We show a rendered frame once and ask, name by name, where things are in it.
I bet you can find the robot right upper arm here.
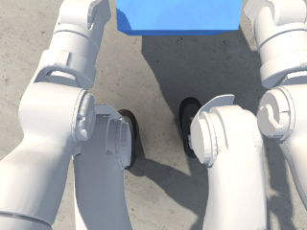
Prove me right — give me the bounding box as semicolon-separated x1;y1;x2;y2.
256;83;307;211

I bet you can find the right robot forearm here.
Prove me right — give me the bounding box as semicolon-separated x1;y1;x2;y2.
244;0;307;89

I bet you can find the left robot foot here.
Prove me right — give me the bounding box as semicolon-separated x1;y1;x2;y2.
118;109;137;170

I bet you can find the robot left upper arm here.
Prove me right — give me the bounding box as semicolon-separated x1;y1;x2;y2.
0;80;96;230

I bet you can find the carton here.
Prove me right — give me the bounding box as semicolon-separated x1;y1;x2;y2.
115;0;243;36

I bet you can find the robot foot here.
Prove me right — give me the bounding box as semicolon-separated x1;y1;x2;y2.
118;109;137;170
179;97;201;158

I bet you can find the right robot foot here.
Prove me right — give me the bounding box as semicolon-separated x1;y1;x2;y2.
179;97;201;158

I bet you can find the left robot forearm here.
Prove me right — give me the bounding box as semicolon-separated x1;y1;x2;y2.
18;0;111;130

